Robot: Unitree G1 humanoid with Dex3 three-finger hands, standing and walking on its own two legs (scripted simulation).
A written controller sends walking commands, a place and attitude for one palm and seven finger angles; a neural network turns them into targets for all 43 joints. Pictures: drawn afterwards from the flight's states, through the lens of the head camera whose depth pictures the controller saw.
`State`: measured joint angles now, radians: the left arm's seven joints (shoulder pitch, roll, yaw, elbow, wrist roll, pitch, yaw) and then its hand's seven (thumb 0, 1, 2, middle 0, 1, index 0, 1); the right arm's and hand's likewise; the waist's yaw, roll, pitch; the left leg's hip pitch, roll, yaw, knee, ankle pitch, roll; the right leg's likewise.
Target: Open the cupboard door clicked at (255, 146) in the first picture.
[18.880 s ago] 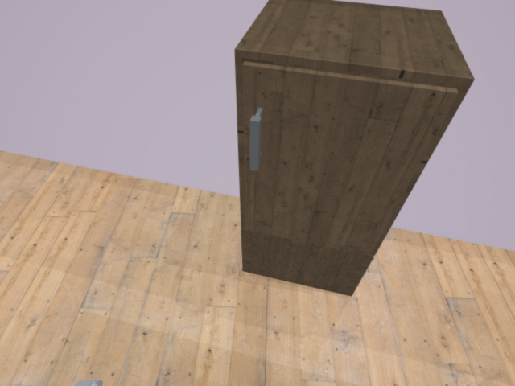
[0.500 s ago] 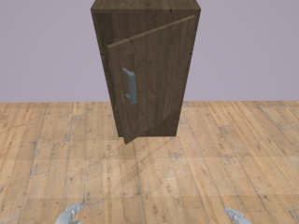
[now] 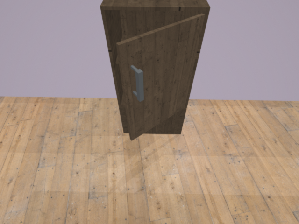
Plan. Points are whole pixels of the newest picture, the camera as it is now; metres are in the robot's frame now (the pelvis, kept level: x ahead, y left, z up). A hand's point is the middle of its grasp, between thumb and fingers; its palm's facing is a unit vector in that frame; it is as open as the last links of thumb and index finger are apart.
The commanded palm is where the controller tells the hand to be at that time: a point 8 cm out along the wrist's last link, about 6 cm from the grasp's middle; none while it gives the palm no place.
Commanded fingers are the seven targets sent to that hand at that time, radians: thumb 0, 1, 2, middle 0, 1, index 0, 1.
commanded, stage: let the arm hang, fingers relaxed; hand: left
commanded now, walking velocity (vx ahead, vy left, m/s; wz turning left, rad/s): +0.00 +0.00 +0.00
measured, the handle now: (136, 83) +0.62 +0.09 +0.00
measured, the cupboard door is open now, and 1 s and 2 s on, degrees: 39 39 39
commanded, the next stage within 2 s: look to check the result in 0.38 s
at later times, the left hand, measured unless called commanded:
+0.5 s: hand out of the picture -0.01 +0.15 -0.18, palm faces +0.07 -0.99 -0.16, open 7.4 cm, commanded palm none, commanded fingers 0.00 0.90 0.90 -0.20 -0.30 -0.20 -0.30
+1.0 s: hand out of the picture +0.00 +0.14 -0.18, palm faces +0.07 -0.99 -0.16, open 7.4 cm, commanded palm none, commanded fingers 0.00 0.90 0.90 -0.20 -0.30 -0.20 -0.30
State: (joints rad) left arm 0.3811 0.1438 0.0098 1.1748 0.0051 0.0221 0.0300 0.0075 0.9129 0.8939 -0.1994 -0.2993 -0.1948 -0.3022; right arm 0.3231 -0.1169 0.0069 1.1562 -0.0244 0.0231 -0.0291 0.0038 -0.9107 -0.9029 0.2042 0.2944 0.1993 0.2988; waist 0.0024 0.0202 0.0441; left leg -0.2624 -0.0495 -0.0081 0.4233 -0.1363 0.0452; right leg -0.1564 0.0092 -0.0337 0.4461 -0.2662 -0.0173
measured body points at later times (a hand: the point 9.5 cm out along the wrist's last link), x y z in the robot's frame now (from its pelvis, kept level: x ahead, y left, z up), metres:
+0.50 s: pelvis +0.01 -0.01 +0.00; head +0.02 +0.00 +0.45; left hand -0.02 +0.20 -0.16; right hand +0.00 -0.21 -0.16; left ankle +0.06 +0.09 -0.74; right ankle -0.01 -0.11 -0.74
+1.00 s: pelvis +0.03 -0.01 +0.00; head +0.04 -0.01 +0.45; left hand -0.01 +0.19 -0.16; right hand +0.02 -0.22 -0.16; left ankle +0.06 +0.09 -0.74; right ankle -0.01 -0.11 -0.74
